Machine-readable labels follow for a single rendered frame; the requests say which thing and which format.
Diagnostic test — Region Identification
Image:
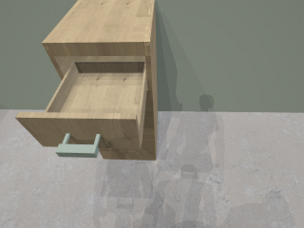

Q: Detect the handle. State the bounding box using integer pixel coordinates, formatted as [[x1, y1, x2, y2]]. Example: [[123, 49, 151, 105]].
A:
[[55, 133, 101, 158]]

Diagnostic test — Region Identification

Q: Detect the cabinet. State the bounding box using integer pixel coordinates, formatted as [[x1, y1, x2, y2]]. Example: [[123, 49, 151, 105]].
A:
[[42, 0, 158, 161]]

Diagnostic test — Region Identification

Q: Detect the drawer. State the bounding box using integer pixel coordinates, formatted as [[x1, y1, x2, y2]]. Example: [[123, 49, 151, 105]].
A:
[[15, 60, 147, 149]]

